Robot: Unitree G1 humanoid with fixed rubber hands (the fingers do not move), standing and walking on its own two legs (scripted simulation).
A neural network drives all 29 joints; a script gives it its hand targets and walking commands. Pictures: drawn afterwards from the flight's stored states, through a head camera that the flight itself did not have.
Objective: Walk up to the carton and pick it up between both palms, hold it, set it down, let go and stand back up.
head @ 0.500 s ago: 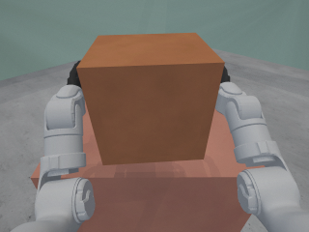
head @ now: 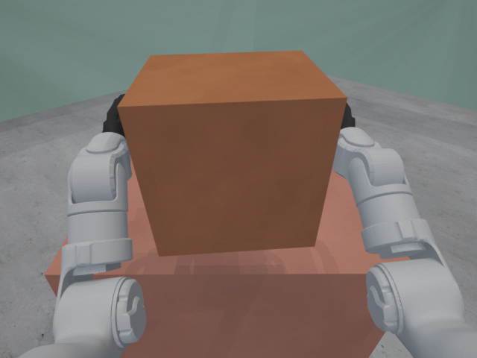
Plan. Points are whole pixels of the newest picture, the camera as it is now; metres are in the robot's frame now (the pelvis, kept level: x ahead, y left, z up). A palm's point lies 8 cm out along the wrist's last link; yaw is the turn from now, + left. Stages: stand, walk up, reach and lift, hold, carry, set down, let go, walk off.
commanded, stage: hold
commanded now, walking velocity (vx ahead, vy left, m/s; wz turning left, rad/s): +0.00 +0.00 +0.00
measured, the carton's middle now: (232, 150) +0.38 +0.01 +0.23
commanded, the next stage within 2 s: set down in 0.28 s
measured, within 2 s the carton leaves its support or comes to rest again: neither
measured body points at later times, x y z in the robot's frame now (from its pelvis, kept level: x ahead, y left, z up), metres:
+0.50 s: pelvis +0.00 +0.00 +0.00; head -0.09 +0.02 +0.44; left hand +0.37 +0.18 +0.27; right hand +0.37 -0.17 +0.27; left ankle +0.01 +0.12 -0.75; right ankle +0.03 -0.11 -0.75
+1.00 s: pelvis +0.02 -0.01 +0.00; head -0.02 +0.03 +0.45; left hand +0.41 +0.17 +0.19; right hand +0.40 -0.18 +0.18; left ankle +0.01 +0.12 -0.75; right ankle +0.03 -0.11 -0.75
